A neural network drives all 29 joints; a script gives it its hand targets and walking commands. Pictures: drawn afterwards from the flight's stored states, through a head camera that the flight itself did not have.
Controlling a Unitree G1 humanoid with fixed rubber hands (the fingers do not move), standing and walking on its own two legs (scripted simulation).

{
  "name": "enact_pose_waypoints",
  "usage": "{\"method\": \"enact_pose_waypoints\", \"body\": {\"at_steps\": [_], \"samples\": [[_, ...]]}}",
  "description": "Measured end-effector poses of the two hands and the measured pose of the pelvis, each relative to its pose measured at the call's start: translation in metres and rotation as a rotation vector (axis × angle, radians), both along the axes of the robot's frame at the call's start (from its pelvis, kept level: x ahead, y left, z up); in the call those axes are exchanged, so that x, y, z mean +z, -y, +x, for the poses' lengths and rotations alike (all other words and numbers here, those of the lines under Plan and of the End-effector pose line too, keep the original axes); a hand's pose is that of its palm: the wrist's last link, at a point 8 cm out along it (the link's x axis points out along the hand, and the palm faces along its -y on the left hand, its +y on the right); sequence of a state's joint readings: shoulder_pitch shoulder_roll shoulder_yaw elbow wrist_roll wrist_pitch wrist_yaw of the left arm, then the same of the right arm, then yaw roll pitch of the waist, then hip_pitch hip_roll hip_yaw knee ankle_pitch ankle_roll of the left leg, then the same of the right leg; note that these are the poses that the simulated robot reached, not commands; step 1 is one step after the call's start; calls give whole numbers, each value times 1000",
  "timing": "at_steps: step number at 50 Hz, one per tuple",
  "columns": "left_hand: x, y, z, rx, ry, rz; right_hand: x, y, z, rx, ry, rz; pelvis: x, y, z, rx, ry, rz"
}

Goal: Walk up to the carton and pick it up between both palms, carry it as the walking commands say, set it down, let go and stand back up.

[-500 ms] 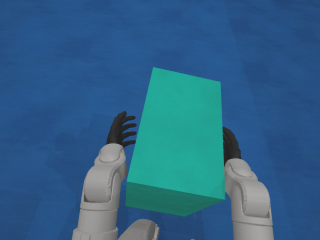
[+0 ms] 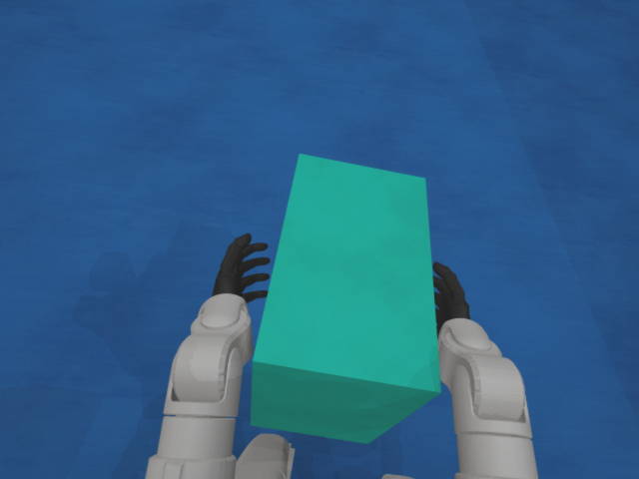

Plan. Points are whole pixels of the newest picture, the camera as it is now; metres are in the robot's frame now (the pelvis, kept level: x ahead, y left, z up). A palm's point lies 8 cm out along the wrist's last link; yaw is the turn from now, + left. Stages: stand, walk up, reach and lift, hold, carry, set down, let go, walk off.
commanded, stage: carry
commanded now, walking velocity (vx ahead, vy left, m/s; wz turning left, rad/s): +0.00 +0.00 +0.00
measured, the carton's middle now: (335, 305) +0.34 +0.02 -0.04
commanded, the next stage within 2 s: none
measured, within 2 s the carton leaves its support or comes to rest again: neither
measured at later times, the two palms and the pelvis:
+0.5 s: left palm (85, 101) +0.61 +0.46 +0.01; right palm (248, 124) +0.61 +0.19 +0.02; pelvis +0.31 +0.30 -0.01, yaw -2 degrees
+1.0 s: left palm out of the picture +0.88 +0.73 +0.02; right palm (134, 11) +0.87 +0.46 +0.03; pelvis +0.58 +0.58 +0.02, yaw -2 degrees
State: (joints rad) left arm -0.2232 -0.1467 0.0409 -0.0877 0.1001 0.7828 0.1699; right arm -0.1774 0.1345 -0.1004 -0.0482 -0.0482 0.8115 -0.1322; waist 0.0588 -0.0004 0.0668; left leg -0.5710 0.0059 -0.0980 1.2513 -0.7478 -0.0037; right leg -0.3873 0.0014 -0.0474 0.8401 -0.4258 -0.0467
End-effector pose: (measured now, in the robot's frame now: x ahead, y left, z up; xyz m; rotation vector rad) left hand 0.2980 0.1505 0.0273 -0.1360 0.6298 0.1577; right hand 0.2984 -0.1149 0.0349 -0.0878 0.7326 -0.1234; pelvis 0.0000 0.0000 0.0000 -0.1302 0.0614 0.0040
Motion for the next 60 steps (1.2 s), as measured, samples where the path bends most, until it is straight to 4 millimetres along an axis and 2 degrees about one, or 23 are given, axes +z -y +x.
{"method": "enact_pose_waypoints", "body": {"at_steps": [3, 6, 10, 13, 15, 17, 20, 24, 28, 35, 36, 39, 44, 47, 50, 55, 56, 58, 60], "samples": [[-7, -37, 39, -9, -5, -19, -3, -37, 35, -10, -7, -19, -3, -39, 35, -10, -4, -12], [-7, -69, 73, -26, -61, -10, -8, -69, 64, -29, -62, -3, 7, -76, 70, -32, -4, -26], [10, -105, 125, -81, -81, 51, -5, -106, 101, -78, -81, 48, 22, -126, 117, -68, -11, -34], [21, -138, 166, -93, -60, 94, -4, -140, 140, -86, -62, 83, 28, -163, 153, -54, -12, -17], [19, -167, 190, -18, 16, 26, -7, -168, 173, -14, -18, 43, 11, -175, 177, 23, -2, 58], [10, -197, 209, 13, 52, 6, -5, -197, 206, 21, 17, 21, 2, -194, 205, 38, 27, 40], [4, -237, 243, 15, 33, 10, 2, -237, 248, 16, 22, 7, -2, -233, 247, -3, 21, 17], [-14, -293, 301, -5, -2, -5, -12, -293, 301, 8, -10, -24, -10, -291, 300, -20, 10, 4], [-18, -333, 343, -36, -88, 2, -19, -333, 334, -16, -98, -18, 9, -340, 342, -49, -2, -9], [8, -396, 423, -91, -82, 70, -14, -398, 396, -72, -93, 49, 33, -422, 413, -80, 4, 7], [11, -409, 433, -77, -71, 72, -13, -411, 408, -53, -83, 48, 33, -432, 422, -53, 13, 15], [9, -452, 461, 1, 26, 2, -9, -453, 455, 31, -14, 4, 11, -452, 458, 32, 62, 68], [9, -517, 520, 22, 78, -20, 6, -518, 522, 21, 42, -14, -6, -511, 515, 8, 37, 2], [2, -552, 553, 11, 33, -29, 1, -552, 551, 17, -3, -32, 0, -547, 545, -14, 35, 1], [-6, -577, 579, -31, -70, -11, -8, -578, 568, 1, -106, -42, 16, -582, 575, -31, 30, -6], [6, -621, 628, -86, -112, 59, -14, -623, 602, -38, -149, 16, 36, -640, 622, -54, 29, -12], [10, -633, 638, -77, -100, 64, -13, -635, 613, -23, -139, 16, 37, -650, 629, -32, 33, -3], [12, -659, 657, -11, -19, 1, -11, -661, 642, 34, -80, -11, 22, -661, 649, 27, 45, 62], [8, -684, 677, 14, 36, -14, -4, -685, 674, 52, -21, -29, 9, -680, 670, 24, 67, 46]]}}
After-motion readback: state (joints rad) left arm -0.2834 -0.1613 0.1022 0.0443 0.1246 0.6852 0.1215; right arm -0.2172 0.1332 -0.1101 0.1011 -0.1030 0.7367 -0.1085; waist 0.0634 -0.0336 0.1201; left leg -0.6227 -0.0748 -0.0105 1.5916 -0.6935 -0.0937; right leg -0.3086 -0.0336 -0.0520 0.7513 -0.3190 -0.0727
